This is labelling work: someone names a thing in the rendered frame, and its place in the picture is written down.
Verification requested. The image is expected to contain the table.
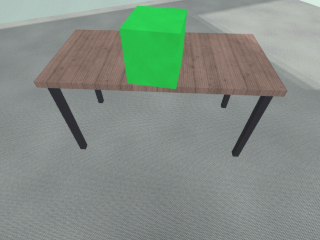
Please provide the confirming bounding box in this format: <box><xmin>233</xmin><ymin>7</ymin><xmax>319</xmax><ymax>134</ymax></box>
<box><xmin>34</xmin><ymin>29</ymin><xmax>287</xmax><ymax>157</ymax></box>

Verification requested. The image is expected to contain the carton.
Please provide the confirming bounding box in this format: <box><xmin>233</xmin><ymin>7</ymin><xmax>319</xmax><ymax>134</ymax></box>
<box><xmin>119</xmin><ymin>5</ymin><xmax>187</xmax><ymax>89</ymax></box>

